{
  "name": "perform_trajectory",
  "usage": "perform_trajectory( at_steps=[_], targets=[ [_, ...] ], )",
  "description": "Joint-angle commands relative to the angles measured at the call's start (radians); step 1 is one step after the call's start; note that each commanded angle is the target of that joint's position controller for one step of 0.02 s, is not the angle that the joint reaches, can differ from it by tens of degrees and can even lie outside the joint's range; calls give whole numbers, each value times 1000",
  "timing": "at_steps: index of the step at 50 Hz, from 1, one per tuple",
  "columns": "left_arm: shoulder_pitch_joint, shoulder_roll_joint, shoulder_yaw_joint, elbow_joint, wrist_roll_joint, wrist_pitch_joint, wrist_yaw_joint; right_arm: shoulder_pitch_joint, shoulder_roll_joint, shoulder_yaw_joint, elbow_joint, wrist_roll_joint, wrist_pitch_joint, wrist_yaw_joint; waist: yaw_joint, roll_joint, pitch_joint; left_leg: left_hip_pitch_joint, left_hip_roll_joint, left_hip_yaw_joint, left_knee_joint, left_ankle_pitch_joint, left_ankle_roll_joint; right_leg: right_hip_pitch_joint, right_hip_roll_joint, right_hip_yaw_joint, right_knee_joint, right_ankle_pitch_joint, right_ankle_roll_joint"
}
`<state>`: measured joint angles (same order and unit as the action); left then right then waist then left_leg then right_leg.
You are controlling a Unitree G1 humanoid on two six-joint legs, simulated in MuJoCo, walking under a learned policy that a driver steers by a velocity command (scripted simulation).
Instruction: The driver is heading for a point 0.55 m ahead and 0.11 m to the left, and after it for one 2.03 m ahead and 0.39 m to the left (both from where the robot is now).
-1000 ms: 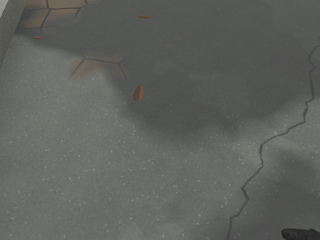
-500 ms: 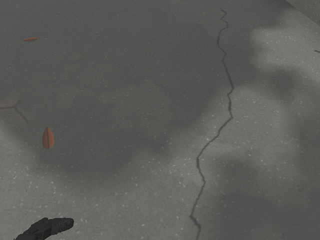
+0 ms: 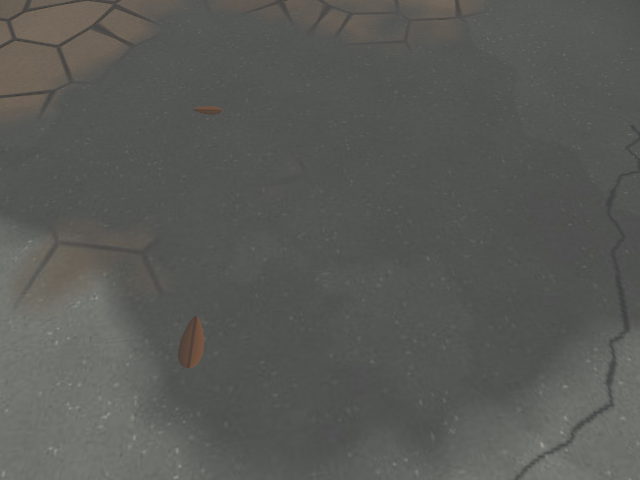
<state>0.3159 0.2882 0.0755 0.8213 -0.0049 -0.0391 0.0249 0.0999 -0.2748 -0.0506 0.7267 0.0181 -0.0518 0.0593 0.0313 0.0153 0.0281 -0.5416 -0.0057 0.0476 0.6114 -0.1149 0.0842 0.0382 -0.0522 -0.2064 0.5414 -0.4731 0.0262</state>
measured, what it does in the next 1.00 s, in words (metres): walks ahead, turning left: right foot, then left foot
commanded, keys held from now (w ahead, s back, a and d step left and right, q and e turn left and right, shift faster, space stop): w+q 0.88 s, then w+e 0.12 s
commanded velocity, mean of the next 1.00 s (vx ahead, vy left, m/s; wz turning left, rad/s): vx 0.50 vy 0.00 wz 0.54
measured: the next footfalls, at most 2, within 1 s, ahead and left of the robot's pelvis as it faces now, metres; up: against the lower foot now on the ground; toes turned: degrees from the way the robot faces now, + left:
right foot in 0.46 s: +0.46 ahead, -0.08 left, +0.00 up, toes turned +20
left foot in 0.98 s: +0.60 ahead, +0.29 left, +0.00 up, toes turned +36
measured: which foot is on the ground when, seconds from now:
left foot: down 0.00-0.46, up 0.48-0.96, down 0.98-1.00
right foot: down 0.00-0.00, up 0.02-0.44, down 0.46-0.98, up 1.00-1.00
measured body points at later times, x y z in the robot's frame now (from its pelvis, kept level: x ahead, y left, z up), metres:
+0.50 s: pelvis +0.30 -0.01 +0.01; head +0.32 +0.00 +0.46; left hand +0.44 +0.29 -0.06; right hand +0.43 -0.28 -0.11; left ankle +0.13 +0.08 -0.69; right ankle +0.42 -0.09 -0.72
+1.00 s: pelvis +0.53 +0.12 +0.00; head +0.56 +0.15 +0.45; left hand +0.37 +0.37 -0.13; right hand +0.85 +0.06 -0.06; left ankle +0.57 +0.27 -0.72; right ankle +0.43 -0.09 -0.69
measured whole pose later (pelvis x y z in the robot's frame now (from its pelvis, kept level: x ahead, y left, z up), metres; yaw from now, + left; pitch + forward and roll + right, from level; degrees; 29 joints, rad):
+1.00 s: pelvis +0.53 +0.12 +0.00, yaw +34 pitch +2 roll -1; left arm 0.35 0.31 0.06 0.88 -0.02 -0.05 0.00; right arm 0.05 -0.27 -0.05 0.58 0.01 -0.03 0.04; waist 0.07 0.01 0.06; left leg -0.51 0.00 0.04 0.60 -0.11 0.08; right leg 0.01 -0.09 -0.18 0.62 -0.49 0.03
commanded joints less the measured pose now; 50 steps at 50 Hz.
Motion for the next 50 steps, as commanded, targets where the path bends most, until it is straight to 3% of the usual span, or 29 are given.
perform_trajectory(
  at_steps=[1, 2, 3, 4, 5, 6, 9, 12, 14, 17, 19, 21, 22, 23, 24, 25, 26, 27, 28, 30, 32, 35, 40, 44, 46, 47, 48, 49, 50],
  targets=[
    [51, 38, -17, -125, 21, -55, -8, 318, -307, -96, -19, 12, -4, -23, -102, 226, -413, 931, 336, -867, -249, -148, 350, -711, 134, 208, 851, -102, 12],
    [-53, 119, 1, -144, -18, -88, -27, 324, -236, -75, -24, 4, -9, -22, -161, 129, -373, 917, 322, -806, -303, -216, 298, -823, 68, 333, 889, -67, -19],
    [-118, 125, -2, -166, -37, -103, -33, 285, -196, -65, -26, 2, -13, -25, -148, 75, -244, 790, 287, -664, -306, -187, 256, -852, 25, 312, 832, 11, -41],
    [-139, 116, -2, -168, -17, -109, -27, 220, -173, -57, -37, 1, -14, -26, -101, -10, -145, 624, 246, -556, -315, -92, 226, -818, -18, 300, 727, 77, -45],
    [-136, 130, 8, -163, 6, -102, -20, 167, -138, -46, -53, -6, -15, -30, -63, -1, -107, 506, 215, -481, -332, 11, 211, -743, -48, 299, 646, 118, -38],
    [-116, 130, 12, -162, 12, -89, -20, 138, -130, -41, -72, -15, -14, -34, -35, 23, -89, 428, 191, -452, -355, 70, 211, -687, -57, 300, 615, 141, -29],
    [-103, 96, 5, -164, 22, -60, -15, 135, -156, -49, -79, -11, -18, -49, -13, 30, -67, 313, 157, -364, -386, 210, 221, -648, -49, 268, 490, 204, 19],
    [-212, 62, -10, -192, 23, -58, -15, 169, -178, -57, -66, -1, -13, -66, -50, 42, -41, 268, 101, -292, -379, 185, 175, -625, -17, 255, 257, 405, 48],
    [-284, 48, -17, -206, 16, -64, -22, 197, -179, -58, -58, 4, -5, -72, -83, 63, -39, 258, 79, -284, -362, 115, 146, -572, 19, 248, 110, 520, 53],
    [-352, 71, -12, -226, -1, -77, -36, 247, -182, -60, -40, 10, 7, -76, -110, 76, -35, 309, 106, -355, -319, 43, 132, -537, 49, 266, 3, 549, 45],
    [-347, 98, -1, -228, -3, -86, -45, 257, -173, -59, -37, 9, 13, -79, -99, 87, -39, 373, 131, -423, -260, 14, 118, -520, 53, 288, -45, 495, 24],
    [-285, 119, 12, -215, -6, -95, -47, 236, -171, -61, -44, 5, 18, -80, -57, 117, -46, 397, 141, -470, -195, 38, 98, -443, 54, 283, -73, 420, -11],
    [-201, 137, 25, -193, -1, -100, -42, 222, -149, -54, -52, 3, 18, -79, -10, 115, -82, 380, 104, -455, -120, 79, 73, -319, 51, 268, -112, 425, -39],
    [-76, 178, 39, -179, 17, -105, -34, 216, -96, -34, -68, -5, 14, -74, 50, 61, -195, 301, 51, -396, 89, 44, 38, -94, -61, 362, -89, 397, -97],
    [47, 263, 59, -164, 35, -99, -28, 324, -27, -13, -91, -2, 5, -75, 34, -167, -342, 12, -90, -256, 427, -280, -35, 262, -289, 715, -115, 295, -226],
    [87, 247, 60, -133, 11, -87, -37, 374, -74, -12, -102, 20, -2, -74, 22, -362, -365, -219, -65, -221, 631, -494, -57, 330, -399, 1047, -211, 26, -309],
    [32, 152, 36, -155, 2, -82, -34, 301, -165, -35, -86, 24, 2, -75, 50, -208, -225, -276, -5, -239, 709, -403, -67, 217, -353, 932, -243, -85, -267],
    [-15, 117, 24, -160, 7, -73, -29, 210, -182, -42, -102, 12, 9, -74, 54, -128, -128, -267, 28, -199, 708, -318, -71, 91, -305, 762, -248, 0, -223],
    [-55, 99, 15, -157, 13, -67, -28, 168, -168, -44, -114, 1, 11, -71, 36, -92, -65, -237, 55, -188, 669, -261, -74, -22, -260, 648, -271, 124, -207],
    [-90, 74, 5, -144, 19, -69, -25, 168, -131, -45, -123, 7, 20, -61, -3, -128, -19, -167, 97, -176, 599, -204, -74, -137, -202, 494, -320, 266, -188],
    [-86, 83, 10, -125, 11, -77, -27, 166, -92, -37, -131, 11, 30, -56, -11, -129, -12, -162, 109, -154, 556, -180, -82, -163, -198, 408, -356, 352, -204],
    [-77, 123, 23, -97, 13, -79, -25, 117, -74, -30, -153, 3, 34, -54, -9, -92, -6, -206, 120, -149, 445, -87, -101, -137, -214, 314, -381, 474, -223],
    [-55, 157, 29, -62, 5, -62, -18, -17, -49, -17, -178, 4, 19, -25, 39, -73, 22, -148, 103, -75, 167, 137, -86, -97, -185, 142, -381, 548, -183],
    [-10, 192, 39, -29, -14, -41, -18, -100, -56, -18, -218, 9, 18, -2, 53, -76, 52, -125, 79, -21, 47, 77, -45, 4, -222, 85, -342, 646, -159],
    [18, 210, 41, -8, -28, -32, -20, -81, -66, -26, -227, -1, 17, -3, 19, -92, 23, -8, 21, 9, 10, -37, -2, 26, -238, 78, -257, 934, -158],
    [16, 224, 42, 2, -32, -26, -20, -9, -92, -41, -213, -6, 18, -6, -37, -104, -22, 105, -15, 24, -19, -73, 25, 29, -235, 69, -157, 1084, -152],
    [3, 217, 34, 8, -34, -21, -18, 146, -136, -67, -168, -5, 19, -15, -131, -87, -98, 331, -49, 38, -95, -3, 57, -33, -205, 37, 17, 1130, -131],
    [5, 174, 12, 0, -17, -26, -17, 311, -202, -93, -126, -8, 25, -33, -205, -36, -198, 647, 43, -89, -68, 56, 94, -257, -168, 33, 275, 886, -98],
    [123, 32, -37, -36, 6, -43, -34, 332, -311, -102, -119, -18, 19, -46, -106, 229, -343, 971, 368, -621, -128, -60, 267, -658, 15, 80, 678, -12, -33]
  ],
)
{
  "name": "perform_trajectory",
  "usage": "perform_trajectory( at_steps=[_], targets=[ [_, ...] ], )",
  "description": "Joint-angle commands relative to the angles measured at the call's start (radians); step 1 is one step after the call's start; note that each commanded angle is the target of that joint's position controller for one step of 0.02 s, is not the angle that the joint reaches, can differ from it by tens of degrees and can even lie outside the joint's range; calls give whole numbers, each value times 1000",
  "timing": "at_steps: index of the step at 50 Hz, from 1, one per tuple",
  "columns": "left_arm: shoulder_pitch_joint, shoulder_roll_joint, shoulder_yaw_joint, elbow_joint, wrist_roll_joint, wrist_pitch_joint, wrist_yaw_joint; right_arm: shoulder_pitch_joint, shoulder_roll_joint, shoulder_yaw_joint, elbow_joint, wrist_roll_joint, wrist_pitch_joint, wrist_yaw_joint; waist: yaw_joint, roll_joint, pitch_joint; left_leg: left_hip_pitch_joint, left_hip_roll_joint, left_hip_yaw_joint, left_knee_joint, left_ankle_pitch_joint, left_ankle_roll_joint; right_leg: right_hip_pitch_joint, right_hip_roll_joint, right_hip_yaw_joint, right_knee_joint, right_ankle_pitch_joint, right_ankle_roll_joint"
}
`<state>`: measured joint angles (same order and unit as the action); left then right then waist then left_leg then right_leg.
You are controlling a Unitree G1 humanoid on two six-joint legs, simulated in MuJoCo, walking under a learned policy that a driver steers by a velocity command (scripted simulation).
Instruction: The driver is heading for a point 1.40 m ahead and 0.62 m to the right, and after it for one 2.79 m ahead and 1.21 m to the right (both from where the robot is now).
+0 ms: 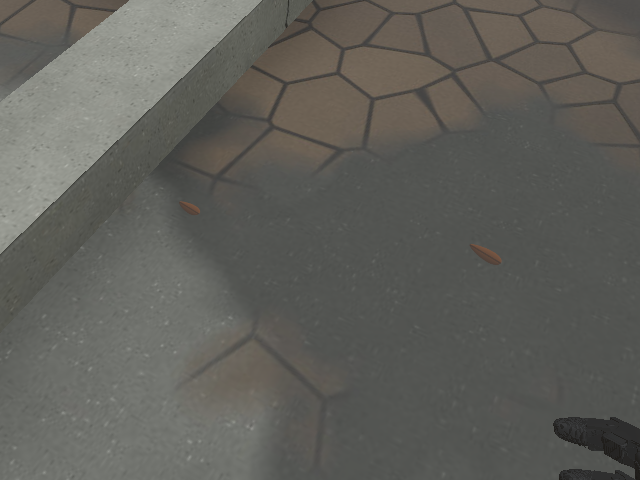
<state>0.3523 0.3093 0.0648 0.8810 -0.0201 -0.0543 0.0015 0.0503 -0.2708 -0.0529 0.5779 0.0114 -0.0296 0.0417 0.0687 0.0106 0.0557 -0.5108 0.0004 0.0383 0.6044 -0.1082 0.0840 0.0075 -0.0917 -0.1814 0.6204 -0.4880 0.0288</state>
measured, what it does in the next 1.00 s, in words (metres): walks ahead, turning right: right foot, then left foot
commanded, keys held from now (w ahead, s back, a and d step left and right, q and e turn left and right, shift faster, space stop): w+e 1.00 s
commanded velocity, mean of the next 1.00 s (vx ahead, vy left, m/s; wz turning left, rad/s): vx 0.50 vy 0.00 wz -0.43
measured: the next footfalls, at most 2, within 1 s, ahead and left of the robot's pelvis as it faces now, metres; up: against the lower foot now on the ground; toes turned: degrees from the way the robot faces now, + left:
right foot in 0.52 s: +0.42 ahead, -0.17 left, +0.00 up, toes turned -17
left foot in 0.98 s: +0.76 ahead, -0.09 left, +0.00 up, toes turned -35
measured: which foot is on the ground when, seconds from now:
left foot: down 0.00-0.52, up 0.54-0.96, down 0.98-1.00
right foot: up 0.00-0.50, down 0.52-0.98, up 1.00-1.00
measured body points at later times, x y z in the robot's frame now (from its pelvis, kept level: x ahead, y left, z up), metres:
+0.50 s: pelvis +0.27 -0.04 +0.00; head +0.31 -0.05 +0.45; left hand +0.52 +0.15 -0.09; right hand +0.24 -0.33 -0.12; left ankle +0.11 +0.10 -0.71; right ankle +0.39 -0.17 -0.71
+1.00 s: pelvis +0.56 -0.11 +0.01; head +0.58 -0.13 +0.45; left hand +0.75 +0.12 -0.11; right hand +0.64 -0.44 -0.06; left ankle +0.72 -0.07 -0.72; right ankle +0.39 -0.16 -0.71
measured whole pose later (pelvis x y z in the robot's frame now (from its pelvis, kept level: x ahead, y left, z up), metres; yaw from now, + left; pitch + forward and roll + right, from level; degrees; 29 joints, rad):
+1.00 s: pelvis +0.56 -0.11 +0.01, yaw -31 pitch +2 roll +0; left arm 0.37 0.31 0.08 0.74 -0.02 -0.03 0.02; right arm 0.04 -0.27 -0.05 0.67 0.00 -0.12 0.02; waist 0.07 0.00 0.00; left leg -0.46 -0.02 -0.05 0.49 -0.06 0.00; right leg -0.11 0.09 0.23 0.59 -0.49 -0.05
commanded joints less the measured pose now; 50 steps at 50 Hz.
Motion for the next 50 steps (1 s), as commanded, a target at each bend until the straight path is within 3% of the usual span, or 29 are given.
perform_trajectory(
  at_steps=[1, 2, 3, 4, 6, 9, 11, 15, 19, 21, 23, 24, 25, 26, 27, 28, 29, 30, 31, 32, 33, 35, 38, 41, 44, 46, 48, 49, 50],
  targets=[
    [16, 106, -6, -70, -14, -50, -18, 417, -231, -77, 16, -13, -12, -26, -220, 132, -487, 923, 418, -781, -239, -115, 290, -682, 86, 278, 736, -120, -44],
    [-90, 153, 12, -114, -49, -56, -22, 368, -196, -62, 35, -19, -23, -21, -218, 104, -314, 804, 378, -589, -256, -43, 235, -763, 46, 284, 755, -54, -51],
    [-125, 133, 6, -125, -40, -58, -17, 308, -170, -54, 47, -13, -31, -21, -173, 71, -213, 664, 331, -449, -270, 30, 194, -755, -3, 269, 680, 36, -54],
    [-135, 125, 9, -118, -16, -53, -13, 249, -132, -44, 52, -14, -36, -19, -136, 60, -150, 548, 292, -357, -298, 80, 168, -722, -32, 261, 618, 97, -47],
    [-60, 103, 13, -87, -15, -20, -12, 189, -91, -35, 54, -23, -55, -18, -74, 85, -121, 410, 259, -251, -380, 102, 151, -605, -59, 276, 575, 186, -33],
    [-67, 54, 8, -84, -12, 13, -4, 172, -101, -42, 88, -27, -83, -24, -51, 50, -61, 342, 257, -136, -459, 148, 148, -630, -59, 288, 510, 266, -8],
    [-113, 45, 8, -99, -8, 15, -4, 187, -106, -46, 111, -33, -85, -34, -61, 41, -33, 366, 244, -64, -473, 175, 132, -691, -52, 304, 423, 369, 2],
    [-217, 18, -4, -127, -1, 4, -26, 199, -128, -50, 138, -27, -81, -47, -98, 34, 2, 397, 218, 65, -493, 180, 91, -671, -29, 242, 178, 573, -10],
    [-331, 7, -13, -184, 1, 3, -50, 266, -155, -62, 183, -10, -59, -54, -144, 20, 44, 529, 264, 112, -462, 221, 78, -715, -14, 189, 46, 546, -45],
    [-355, 17, -11, -212, 1, 4, -63, 274, -170, -68, 197, 0, -42, -57, -139, 32, 44, 603, 286, 128, -406, 330, 64, -724, 2, 158, 16, 460, -72],
    [-315, 45, 4, -224, 0, 8, -70, 253, -199, -75, 195, 5, -25, -65, -98, 68, -9, 639, 288, 155, -284, 655, 39, -625, 61, 99, 14, 354, -112],
    [-244, 71, 19, -214, -1, 12, -69, 241, -212, -78, 191, 7, -16, -71, -54, 86, -59, 639, 281, 167, -170, 810, 24, -527, 102, 70, 21, 304, -135],
    [-108, 114, 45, -185, -4, 13, -63, 221, -215, -76, 187, 12, -8, -74, 26, 76, -130, 583, 251, 190, 17, 849, -3, -338, 147, 58, -28, 329, -169],
    [56, 187, 81, -147, -5, 21, -45, 226, -196, -65, 177, 4, -13, -80, 103, 16, -219, 388, 208, 194, 288, 641, -48, -42, 119, 165, -70, 373, -216],
    [68, 305, 103, -144, -14, 20, -31, 331, -42, -18, 126, -38, -38, -63, -8, -274, -295, -88, 13, 144, 672, -311, -125, 323, -153, 705, -120, 278, -405],
    [88, 250, 82, -178, -4, 6, -35, 260, -85, -13, 115, -6, -82, -48, 44, -184, -458, -232, -59, -110, 821, -498, -117, 430, -246, 1045, -297, 132, -483],
    [58, 186, 65, -176, 5, -5, -36, 151, -144, -29, 86, 35, -107, -36, 72, -123, -327, -323, 2, -149, 814, -412, -88, 358, -222, 906, -329, 170, -419],
    [1, 154, 57, -182, 0, -12, -34, 122, -137, -23, 77, 31, -120, -38, 34, -56, -228, -310, 48, -141, 728, -325, -69, 216, -179, 780, -325, 238, -379],
    [-72, 117, 45, -195, -2, -13, -32, 117, -139, -27, 87, 2, -122, -46, -14, -12, -153, -249, 82, -134, 631, -277, -73, 62, -140, 679, -331, 350, -350],
    [-115, 90, 35, -214, 10, -14, -27, 133, -152, -36, 92, -13, -112, -48, -50, -30, -129, -169, 104, -139, 577, -242, -80, -44, -112, 614, -350, 449, -342],
    [-134, 87, 32, -227, 16, -13, -23, 148, -150, -39, 93, -18, -99, -47, -72, -40, -117, -123, 108, -137, 543, -227, -91, -107, -94, 588, -371, 495, -342],
    [-131, 107, 38, -229, 11, -16, -14, 156, -121, -33, 91, -25, -78, -48, -87, -37, -97, -94, 105, -110, 449, -198, -122, -194, -74, 524, -390, 588, -343],
    [-98, 144, 49, -218, 3, -12, 5, 54, -79, -15, 61, -29, -68, -48, -58, -52, -61, -66, 73, -84, 221, -9, -156, -276, -13, 435, -395, 580, -302],
    [-51, 147, 51, -206, -2, 0, 13, -52, -66, -6, 40, -17, -75, -37, -7, -86, -58, 15, 18, -74, 12, 175, -163, -298, 19, 424, -373, 466, -256],
    [-5, 141, 51, -190, -9, 10, 15, -97, -98, -15, 23, -3, -86, -25, 7, -99, -59, 35, 1, -108, -79, 169, -149, -228, -14, 508, -313, 387, -240],
    [-4, 136, 51, -190, -6, 15, 18, -81, -125, -27, 24, -1, -95, -19, -11, -118, -62, 57, 1, -124, -111, 100, -123, -172, -40, 573, -252, 370, -225],
    [-31, 120, 48, -201, -2, 19, 18, 25, -146, -43, 51, -2, -106, -22, -75, -139, -89, 195, -3, -102, -159, 56, -81, -172, -20, 592, -161, 411, -195],
    [-34, 76, 32, -211, 4, 16, 15, 131, -179, -58, 68, -16, -112, -29, -128, -113, -173, 381, 59, -144, -155, 41, -38, -221, 32, 547, -6, 425, -161],
    [-5, 13, 9, -230, 25, 14, 14, 281, -236, -71, 81, -25, -109, -38, -169, 37, -320, 640, 243, -341, -149, -24, 18, -357, 115, 438, 289, 189, -118]
  ],
)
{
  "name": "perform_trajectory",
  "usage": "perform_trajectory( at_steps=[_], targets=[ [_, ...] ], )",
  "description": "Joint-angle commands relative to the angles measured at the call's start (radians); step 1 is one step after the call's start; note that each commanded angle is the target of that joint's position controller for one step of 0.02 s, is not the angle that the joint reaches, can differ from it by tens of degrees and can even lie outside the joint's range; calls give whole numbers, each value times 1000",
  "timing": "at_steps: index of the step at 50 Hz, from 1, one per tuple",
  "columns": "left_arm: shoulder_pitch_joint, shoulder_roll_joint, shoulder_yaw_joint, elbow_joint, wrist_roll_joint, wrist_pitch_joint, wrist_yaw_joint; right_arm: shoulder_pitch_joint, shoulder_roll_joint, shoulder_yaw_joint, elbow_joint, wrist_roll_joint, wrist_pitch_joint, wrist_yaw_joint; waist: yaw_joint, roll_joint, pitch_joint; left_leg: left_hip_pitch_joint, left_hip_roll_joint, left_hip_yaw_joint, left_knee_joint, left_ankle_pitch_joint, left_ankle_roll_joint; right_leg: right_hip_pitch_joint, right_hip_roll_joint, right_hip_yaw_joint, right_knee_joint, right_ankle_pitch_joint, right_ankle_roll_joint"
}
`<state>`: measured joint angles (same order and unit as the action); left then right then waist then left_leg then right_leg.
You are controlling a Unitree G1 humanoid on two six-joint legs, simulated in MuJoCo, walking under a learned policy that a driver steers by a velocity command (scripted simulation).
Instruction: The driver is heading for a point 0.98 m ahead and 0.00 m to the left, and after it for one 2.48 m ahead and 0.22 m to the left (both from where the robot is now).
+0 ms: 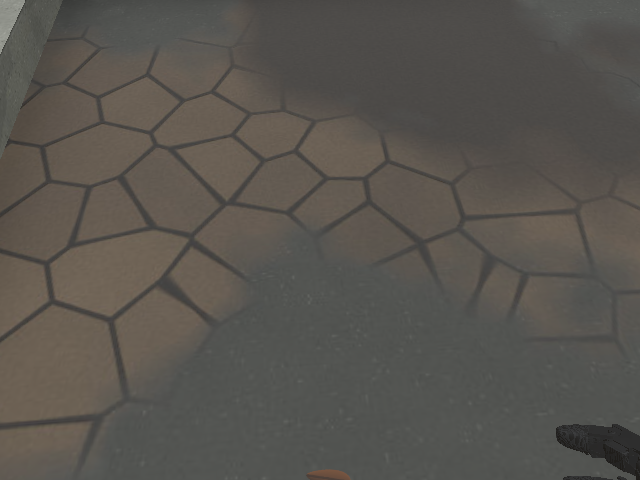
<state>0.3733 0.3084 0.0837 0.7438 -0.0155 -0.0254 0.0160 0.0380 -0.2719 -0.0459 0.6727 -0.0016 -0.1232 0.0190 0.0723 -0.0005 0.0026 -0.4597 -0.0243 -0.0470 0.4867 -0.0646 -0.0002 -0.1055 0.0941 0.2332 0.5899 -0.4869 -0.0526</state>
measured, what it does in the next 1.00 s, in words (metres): walks ahead: right foot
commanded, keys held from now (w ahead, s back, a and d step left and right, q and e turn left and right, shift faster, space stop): w+e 0.20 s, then w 0.36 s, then w+q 0.44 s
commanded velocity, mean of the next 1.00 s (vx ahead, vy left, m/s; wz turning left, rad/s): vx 0.50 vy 0.00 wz -0.11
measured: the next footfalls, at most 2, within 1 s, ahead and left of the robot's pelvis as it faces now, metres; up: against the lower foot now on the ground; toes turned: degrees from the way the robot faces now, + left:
right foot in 0.50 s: +0.39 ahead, -0.19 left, +0.00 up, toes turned -14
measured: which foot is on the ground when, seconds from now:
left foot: down 0.00-0.50, up 0.52-1.00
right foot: up 0.00-0.48, down 0.50-1.00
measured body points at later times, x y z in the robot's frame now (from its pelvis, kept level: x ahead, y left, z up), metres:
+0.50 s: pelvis +0.26 -0.05 +0.00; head +0.29 -0.06 +0.45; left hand +0.55 +0.11 -0.06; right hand +0.17 -0.33 -0.13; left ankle +0.12 +0.13 -0.72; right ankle +0.35 -0.17 -0.72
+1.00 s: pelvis +0.53 -0.09 +0.00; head +0.56 -0.09 +0.45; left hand +0.57 +0.20 -0.12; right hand +0.71 -0.34 -0.09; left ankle +0.69 +0.01 -0.71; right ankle +0.35 -0.18 -0.72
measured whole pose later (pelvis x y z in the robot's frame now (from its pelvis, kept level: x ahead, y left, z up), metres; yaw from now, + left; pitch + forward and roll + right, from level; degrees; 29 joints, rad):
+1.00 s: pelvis +0.53 -0.09 +0.00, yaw -2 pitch +2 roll -2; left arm 0.33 0.28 0.07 0.84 -0.01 -0.06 0.01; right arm 0.08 -0.26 -0.04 0.74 0.02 -0.04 0.06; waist 0.06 0.03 0.02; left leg -0.59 0.05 0.03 0.61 -0.06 0.06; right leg 0.12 0.01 -0.22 0.26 -0.40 0.01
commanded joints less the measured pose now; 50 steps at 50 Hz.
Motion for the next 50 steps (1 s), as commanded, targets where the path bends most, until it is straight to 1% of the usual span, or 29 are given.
perform_trajectory(
  at_steps=[1, 2, 3, 4, 5, 6, 8, 11, 13, 16, 18, 20, 22, 23, 24, 25, 26, 27, 28, 29, 30, 31, 32, 35, 38, 42, 46, 48, 50],
  targets=[
    [105, -2, -19, -126, -22, -25, -2, 342, -297, -92, 26, -17, -2, -4, -98, 405, -326, 800, 454, -756, -161, -357, 260, -593, 9, -62, 602, -137, 11],
    [74, 111, 1, -90, -31, -23, 2, 294, -186, -70, -1, 2, 1, -1, -128, 232, -223, 730, 433, -744, -203, -551, 234, -687, -73, -32, 711, -64, 27],
    [-36, 152, 14, -104, -20, -17, 0, 254, -135, -55, -7, 5, 8, -8, -152, 139, -113, 616, 389, -561, -204, -486, 190, -702, -102, -64, 726, 32, 33],
    [-81, 136, 14, -112, -9, -13, 1, 213, -122, -46, -10, -5, 14, -9, -135, 69, -60, 507, 346, -435, -215, -336, 171, -663, -135, -87, 706, 99, 39],
    [-110, 122, 17, -125, -1, -13, -3, 189, -103, -40, 1, -9, 17, -11, -120, 68, -15, 434, 311, -345, -233, -225, 170, -647, -161, -86, 659, 142, 42],
    [-103, 103, 16, -129, -8, -9, -10, 180, -94, -36, 7, -14, 15, -15, -101, 98, -5, 384, 286, -268, -255, -159, 160, -603, -185, -93, 630, 167, 42],
    [-103, 64, 9, -137, -16, 0, -16, 185, -93, -38, 26, -6, 8, -16, -94, 114, 1, 355, 272, -174, -294, -80, 172, -592, -199, -120, 587, 184, 49],
    [-158, 35, -2, -165, -6, 5, -18, 207, -133, -51, 56, -5, 5, -17, -99, 73, 16, 364, 290, -90, -328, 35, 201, -636, -210, -125, 475, 255, 67],
    [-187, 19, -11, -169, -3, -1, -25, 215, -146, -53, 74, -3, 9, -14, -105, 59, 15, 377, 276, -26, -334, 93, 201, -619, -203, -133, 358, 343, 66],
    [-282, 1, -25, -184, -1, -19, -42, 235, -165, -53, 100, 10, 20, -13, -134, 54, 43, 374, 250, 63, -340, 123, 181, -551, -180, -190, 158, 466, 54],
    [-345, -1, -30, -203, -3, -25, -53, 279, -184, -56, 126, 22, 28, -13, -154, 54, 60, 405, 265, 74, -337, 124, 177, -524, -167, -222, 77, 474, 43],
    [-380, 13, -27, -222, -6, -28, -60, 308, -201, -60, 152, 32, 40, -12, -151, 67, 72, 467, 297, 70, -315, 176, 169, -517, -156, -233, 21, 420, 20],
    [-356, 42, -15, -224, 0, -29, -63, 306, -221, -64, 168, 39, 52, -15, -112, 91, 48, 517, 309, 86, -235, 385, 151, -438, -122, -262, -27, 345, -16],
    [-272, 68, 1, -202, 6, -29, -61, 293, -230, -64, 173, 43, 58, -18, -53, 99, -8, 512, 293, 118, -128, 548, 131, -301, -89, -290, -67, 356, -40],
    [-122, 112, 27, -152, 8, -26, -53, 296, -213, -55, 177, 40, 61, -22, 22, 85, -97, 445, 252, 161, 48, 615, 102, -71, -58, -308, -99, 405, -69],
    [50, 184, 52, -115, 10, -18, -37, 296, -168, -33, 155, 13, 57, -26, 90, 6, -221, 223, 210, 180, 333, 348, 61, 241, -195, -133, -53, 454, -119],
    [66, 284, 62, -107, 11, -18, -33, 408, -38, 11, 122, -5, 37, -12, -1, -265, -354, -160, 27, 131, 698, -445, 0, 531, -462, 384, -152, 290, -296],
    [83, 187, 38, -114, 7, -23, -36, 337, -137, -12, 141, 22, 16, -5, 57, -159, -396, -257, 41, -34, 820, -526, 9, 518, -477, 496, -246, 206, -300],
    [24, 154, 23, -107, 10, -32, -38, 240, -175, -25, 102, 50, 5, -1, 49, -139, -231, -332, 85, -23, 834, -450, 21, 400, -437, 334, -262, 273, -255],
    [-40, 124, 14, -106, 10, -37, -37, 207, -160, -20, 99, 47, 3, -6, 15, -81, -148, -310, 129, -11, 781, -358, 25, 263, -398, 201, -275, 369, -224],
    [-93, 89, 5, -106, 15, -41, -40, 198, -154, -23, 106, 30, 9, -9, -17, -64, -90, -268, 155, -9, 723, -301, 18, 145, -364, 110, -304, 447, -206],
    [-124, 63, -2, -107, 24, -48, -40, 228, -147, -26, 118, 28, 23, -7, -53, -83, -73, -201, 176, -24, 696, -256, 13, 64, -342, 49, -340, 482, -194],
    [-137, 56, -1, -101, 26, -56, -40, 253, -127, -24, 129, 31, 38, -6, -72, -87, -67, -158, 180, -29, 679, -230, 6, 14, -337, 16, -378, 480, -194],
    [-140, 74, 8, -66, 29, -83, -35, 233, -88, -19, 125, 29, 71, -14, -89, -64, -7, -183, 172, -53, 605, -148, -18, -60, -341, -97, -451, 519, -193],
    [-123, 83, 11, -35, 35, -87, -23, 168, -82, -20, 107, 24, 72, -10, -72, -51, 27, -235, 154, -71, 453, 26, -25, -33, -321, -204, -472, 539, -161],
    [-98, 108, 16, -4, 27, -84, -11, 45, -54, -6, 69, 19, 63, 13, -24, -38, 66, -199, 129, 0, 238, 187, -8, -1, -314, -313, -491, 545, -123],
    [-42, 128, 25, 41, 10, -58, -6, -44, -54, -2, 11, 20, 63, 36, 7, -31, 93, -255, 113, 41, 139, 106, 31, 163, -360, -355, -429, 628, -104],
    [-52, 146, 31, 46, 4, -40, 1, -43, -70, -9, -13, 20, 64, 48, -14, -53, 75, -224, 81, 85, 120, 2, 63, 221, -374, -379, -345, 842, -83],
    [-71, 174, 38, 40, 3, -21, 14, 55, -111, -33, -8, 20, 71, 51, -79, -94, -11, -64, 7, 150, 133, -104, 105, 238, -366, -408, -158, 1187, -54]
  ],
)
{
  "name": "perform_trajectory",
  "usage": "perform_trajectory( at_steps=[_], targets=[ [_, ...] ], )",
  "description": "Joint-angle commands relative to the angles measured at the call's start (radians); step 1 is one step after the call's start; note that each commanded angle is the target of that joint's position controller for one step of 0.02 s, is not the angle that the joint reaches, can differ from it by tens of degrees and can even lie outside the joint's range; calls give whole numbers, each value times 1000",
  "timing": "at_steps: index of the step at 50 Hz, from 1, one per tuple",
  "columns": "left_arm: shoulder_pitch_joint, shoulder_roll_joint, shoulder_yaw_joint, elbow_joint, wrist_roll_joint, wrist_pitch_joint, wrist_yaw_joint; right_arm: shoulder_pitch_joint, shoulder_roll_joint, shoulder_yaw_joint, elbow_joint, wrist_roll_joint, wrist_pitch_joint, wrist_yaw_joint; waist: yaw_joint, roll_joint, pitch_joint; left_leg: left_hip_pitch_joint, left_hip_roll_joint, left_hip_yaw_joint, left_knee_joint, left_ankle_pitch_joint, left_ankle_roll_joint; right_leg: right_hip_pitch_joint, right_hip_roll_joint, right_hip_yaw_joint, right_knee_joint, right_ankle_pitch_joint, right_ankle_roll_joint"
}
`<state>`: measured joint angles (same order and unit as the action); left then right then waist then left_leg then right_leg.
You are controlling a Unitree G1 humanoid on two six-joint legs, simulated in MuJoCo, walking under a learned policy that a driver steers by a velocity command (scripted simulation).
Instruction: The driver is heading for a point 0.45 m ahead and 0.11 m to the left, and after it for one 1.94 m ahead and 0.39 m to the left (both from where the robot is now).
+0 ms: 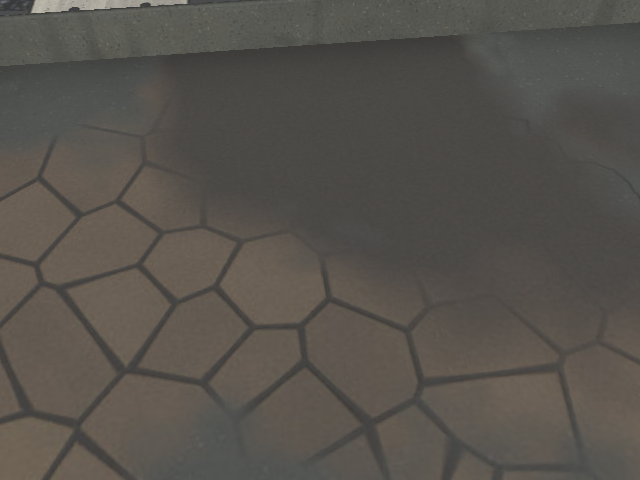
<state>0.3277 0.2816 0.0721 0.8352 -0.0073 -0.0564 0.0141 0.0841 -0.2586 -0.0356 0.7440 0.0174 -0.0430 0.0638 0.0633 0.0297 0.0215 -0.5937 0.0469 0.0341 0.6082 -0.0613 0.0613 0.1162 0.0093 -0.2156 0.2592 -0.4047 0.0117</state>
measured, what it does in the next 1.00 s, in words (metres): walks ahead, turning left: left foot, then right foot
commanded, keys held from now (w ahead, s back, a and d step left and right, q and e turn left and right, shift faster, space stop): w+q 0.70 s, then w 0.26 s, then w+e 0.04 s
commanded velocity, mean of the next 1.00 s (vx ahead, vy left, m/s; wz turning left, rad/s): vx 0.50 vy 0.00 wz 0.49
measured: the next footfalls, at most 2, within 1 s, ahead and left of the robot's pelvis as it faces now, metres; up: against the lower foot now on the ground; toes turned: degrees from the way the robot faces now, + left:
left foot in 0.04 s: +0.19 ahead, +0.10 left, +0.00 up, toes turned +3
right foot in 0.50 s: +0.49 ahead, -0.06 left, +0.00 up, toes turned +22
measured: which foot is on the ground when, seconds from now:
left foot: up 0.00-0.02, down 0.04-0.50, up 0.52-0.98, down 1.00-1.00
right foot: down 0.00-0.04, up 0.06-0.48, down 0.50-1.00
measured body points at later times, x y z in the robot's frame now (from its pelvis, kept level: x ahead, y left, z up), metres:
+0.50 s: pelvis +0.30 +0.01 +0.00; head +0.32 +0.02 +0.45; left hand +0.46 +0.31 -0.06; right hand +0.42 -0.26 -0.11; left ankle +0.15 +0.10 -0.72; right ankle +0.45 -0.07 -0.73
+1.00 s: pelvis +0.53 +0.13 +0.00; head +0.56 +0.15 +0.45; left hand +0.36 +0.36 -0.13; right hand +0.86 +0.07 -0.06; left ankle +0.58 +0.28 -0.73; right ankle +0.46 -0.08 -0.72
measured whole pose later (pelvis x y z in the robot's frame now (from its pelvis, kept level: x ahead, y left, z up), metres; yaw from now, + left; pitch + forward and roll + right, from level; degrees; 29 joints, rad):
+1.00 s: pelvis +0.53 +0.13 +0.00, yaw +30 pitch +2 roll -2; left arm 0.40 0.30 0.06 0.91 -0.03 -0.06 -0.01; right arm 0.04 -0.26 -0.03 0.59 0.01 -0.05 0.04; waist 0.10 0.03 0.03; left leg -0.49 0.03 0.01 0.52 -0.09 0.08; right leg 0.07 -0.05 -0.15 0.34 -0.42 0.04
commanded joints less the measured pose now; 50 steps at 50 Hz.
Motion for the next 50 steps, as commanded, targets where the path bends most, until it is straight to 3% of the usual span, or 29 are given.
perform_trajectory(
  at_steps=[1, 2, 3, 4, 5, 6, 7, 8, 10, 12, 16, 18, 21, 23, 24, 25, 26, 27, 28, 29, 30, 32, 35, 39, 42, 46, 48, 49, 50],
  targets=[
    [-42, 203, 48, -57, -8, 19, 22, 149, -167, -70, -49, 4, -8, 0, -150, -112, -104, 263, -108, 81, -35, -80, 76, -41, -250, 13, 363, 1149, -90],
    [-33, 185, 37, -71, 2, 15, 29, 315, -243, -105, -13, 6, -1, -18, -224, -42, -198, 567, -53, -56, -66, -45, 128, -252, -209, 11, 640, 928, -48],
    [65, 37, -9, -120, 36, -13, 10, 330, -349, -125, -13, 15, 0, -31, -121, 228, -280, 924, 211, -606, -126, -168, 316, -723, -2, 60, 1014, -1, 27],
    [-7, 86, -10, -127, 6, -56, -7, 354, -288, -103, -40, 7, -11, -29, -177, 146, -422, 1025, 287, -892, -277, -277, 377, -860, 49, 299, 1156, -190, 17],
    [-103, 137, 4, -158, -33, -80, -20, 325, -232, -89, -37, -2, -19, -31, -199, 96, -295, 955, 260, -745, -301, -241, 320, -948, -12, 332, 1150, -110, -8],
    [-137, 130, -3, -168, -29, -94, -19, 269, -203, -82, -46, 3, -24, -34, -165, 19, -198, 811, 215, -619, -301, -173, 282, -933, -58, 321, 1065, -25, -24],
    [-149, 131, 2, -163, -2, -96, -11, 199, -174, -73, -60, 1, -24, -36, -120, -27, -125, 658, 180, -530, -312, -67, 257, -876, -90, 313, 967, 22, -20],
    [-136, 143, 11, -161, 12, -86, -9, 156, -146, -62, -80, -10, -25, -41, -83, -14, -100, 552, 154, -471, -335, 32, 250, -797, -111, 317, 915, 52, -13],
    [-107, 125, 12, -162, 20, -61, -9, 131, -149, -62, -96, -13, -24, -47, -48, 3, -77, 441, 130, -421, -369, 124, 257, -734, -115, 303, 834, 70, 14],
    [-136, 96, 2, -174, 25, -45, -6, 144, -177, -70, -92, -8, -25, -59, -47, 1, -49, 356, 101, -349, -385, 180, 249, -715, -104, 275, 718, 135, 45],
    [-289, 55, -18, -209, 20, -48, -14, 196, -199, -79, -77, 4, -13, -77, -110, 37, -26, 284, 22, -272, -368, 63, 175, -620, -41, 255, 398, 435, 67],
    [-342, 67, -15, -224, 6, -53, -21, 238, -201, -80, -63, 7, -6, -79, -135, 50, -27, 303, 34, -311, -350, -3, 160, -584, -15, 262, 320, 490, 67],
    [-355, 107, 0, -234, -1, -64, -31, 265, -189, -78, -55, 11, 3, -82, -127, 67, -31, 396, 71, -407, -266, -70, 140, -568, -9, 301, 244, 426, 42],
    [-299, 128, 13, -222, -4, -74, -33, 247, -185, -79, -62, 6, 8, -83, -87, 96, -38, 423, 80, -456, -198, -60, 120, -497, -10, 296, 215, 351, 7],
    [-221, 144, 25, -201, 0, -79, -29, 238, -161, -72, -69, 3, 8, -82, -44, 95, -70, 408, 47, -443, -127, -30, 95, -383, -13, 282, 179, 347, -20],
    [-100, 184, 40, -187, 18, -84, -22, 234, -108, -52, -83, -4, 4, -78, 14, 43, -175, 335, -5, -384, 77, -60, 60, -171, -121, 372, 195, 314, -76],
    [21, 268, 59, -172, 36, -78, -16, 340, -39, -31, -105, 0, -4, -79, 0, -184, -319, 57, -143, -242, 411, -374, -13, 174, -350, 721, 160, 197, -204],
    [65, 256, 62, -139, 12, -65, -25, 383, -89, -31, -118, 23, -10, -79, -10, -374, -340, -174, -114, -201, 625, -549, -36, 238, -462, 1056, 64, -91, -289],
    [9, 164, 38, -162, 5, -61, -23, 314, -178, -53, -103, 26, -6, -80, 17, -222, -203, -227, -58, -221, 703, -457, -45, 129, -413, 950, 29, -190, -249],
    [-36, 128, 27, -167, 10, -53, -19, 226, -195, -60, -117, 13, 0, -80, 21, -146, -112, -220, -26, -183, 706, -375, -50, 12, -366, 781, 29, -91, -206],
    [-76, 108, 17, -164, 17, -48, -18, 186, -182, -61, -129, 2, 3, -78, 3, -110, -54, -189, 1, -173, 668, -318, -53, -95, -320, 666, 9, 40, -191],
    [-108, 83, 8, -151, 22, -49, -14, 183, -147, -63, -139, 8, 11, -67, -34, -144, -13, -118, 44, -161, 598, -261, -52, -205, -265, 512, -36, 186, -173],
    [-98, 106, 18, -123, 13, -59, -15, 162, -98, -52, -159, 8, 24, -61, -42, -129, 0, -126, 61, -137, 515, -216, -66, -231, -267, 395, -89, 307, -198],
    [-74, 140, 25, -82, 10, -57, -20, 94, -65, -33, -172, 0, 14, -52, -29, -89, 1, -108, 52, -127, 290, -57, -70, -208, -254, 280, -111, 431, -211],
    [-42, 163, 28, -53, -6, -46, -20, -12, -51, -21, -191, -1, -3, -34, 5, -82, 30, -44, 32, -65, 106, 49, -59, -205, -237, 206, -114, 448, -193],
    [26, 196, 34, 0, -25, -24, -22, -98, -70, -22, -228, 4, -11, -19, 13, -100, 55, -17, 10, -31, -15, -22, -21, -97, -287, 207, -78, 528, -178],
    [20, 217, 37, 14, -31, -12, -18, -47, -103, -38, -220, -4, -12, -18, -39, -126, 12, 103, -33, 5, -67, -83, 16, -59, -289, 181, 26, 782, -156],
    [14, 214, 32, 22, -36, -7, -16, 70, -133, -57, -186, -10, -13, -23, -113, -120, -58, 295, -63, 30, -121, -41, 44, -96, -259, 152, 167, 919, -134],
    [21, 186, 18, 23, -28, -8, -13, 226, -187, -85, -139, -13, -10, -35, -187, -106, -155, 560, -41, -2, -106, -3, 71, -228, -213, 128, 364, 867, -100]
  ],
)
